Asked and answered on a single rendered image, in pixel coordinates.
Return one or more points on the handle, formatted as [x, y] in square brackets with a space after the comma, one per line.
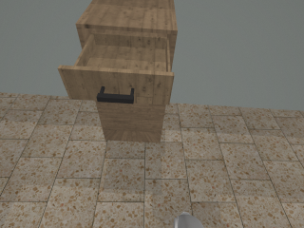
[115, 98]

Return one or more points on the drawer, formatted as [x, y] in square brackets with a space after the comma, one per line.
[120, 62]

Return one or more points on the robot right thigh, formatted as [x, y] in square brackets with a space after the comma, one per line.
[186, 221]

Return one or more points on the cabinet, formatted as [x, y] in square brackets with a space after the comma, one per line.
[140, 123]

